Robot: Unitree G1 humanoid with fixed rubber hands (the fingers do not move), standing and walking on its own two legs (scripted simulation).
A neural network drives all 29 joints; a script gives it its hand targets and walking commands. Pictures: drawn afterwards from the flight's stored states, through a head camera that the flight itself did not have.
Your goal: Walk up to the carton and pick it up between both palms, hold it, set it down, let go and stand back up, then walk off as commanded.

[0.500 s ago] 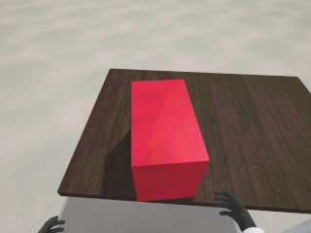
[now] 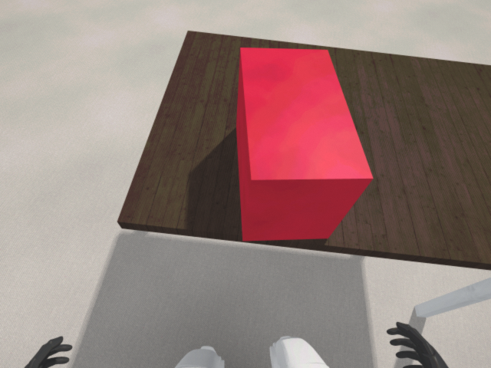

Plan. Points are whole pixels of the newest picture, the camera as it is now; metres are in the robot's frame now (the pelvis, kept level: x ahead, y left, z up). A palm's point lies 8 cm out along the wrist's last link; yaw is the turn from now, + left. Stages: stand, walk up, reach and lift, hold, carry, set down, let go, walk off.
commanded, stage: walk off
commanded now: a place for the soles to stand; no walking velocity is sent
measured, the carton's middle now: (285, 145) +0.52 -0.05 +0.01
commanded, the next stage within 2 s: none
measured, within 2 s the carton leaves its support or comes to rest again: neither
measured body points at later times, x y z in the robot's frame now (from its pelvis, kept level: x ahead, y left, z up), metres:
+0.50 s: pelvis -0.10 -0.11 +0.00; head -0.02 -0.17 +0.44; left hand -0.03 +0.24 -0.05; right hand +0.05 -0.40 -0.15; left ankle -0.06 +0.07 -0.65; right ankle -0.05 -0.17 -0.72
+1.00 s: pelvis -0.16 -0.10 +0.00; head -0.10 -0.15 +0.44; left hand -0.08 +0.26 -0.04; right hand -0.06 -0.41 -0.15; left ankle -0.18 +0.07 -0.65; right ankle -0.05 -0.17 -0.72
